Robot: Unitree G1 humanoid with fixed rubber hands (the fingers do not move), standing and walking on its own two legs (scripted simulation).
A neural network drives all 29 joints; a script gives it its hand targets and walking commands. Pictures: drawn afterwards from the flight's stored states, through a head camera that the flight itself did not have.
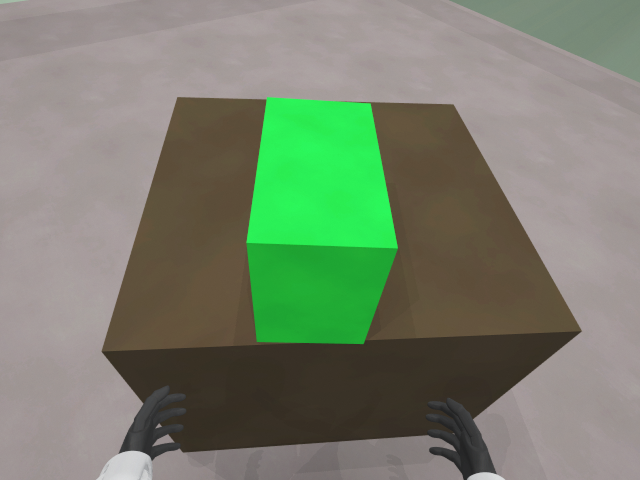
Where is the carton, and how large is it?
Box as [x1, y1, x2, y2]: [247, 97, 397, 343]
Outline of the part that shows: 267,97 247,236 247,252 257,341 363,343 397,249 370,104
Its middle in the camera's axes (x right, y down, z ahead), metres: -0.01 -0.03 +0.64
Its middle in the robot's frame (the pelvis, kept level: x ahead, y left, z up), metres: +0.49 +0.04 +0.01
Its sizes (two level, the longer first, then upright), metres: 0.316 0.174 0.249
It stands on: a pedestal, 0.66 m high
